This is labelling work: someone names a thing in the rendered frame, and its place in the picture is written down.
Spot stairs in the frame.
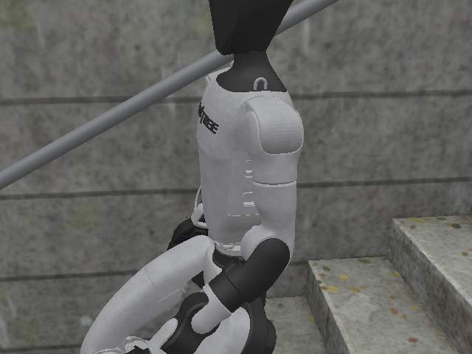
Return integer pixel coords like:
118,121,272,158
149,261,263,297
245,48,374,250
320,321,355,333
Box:
264,204,472,354

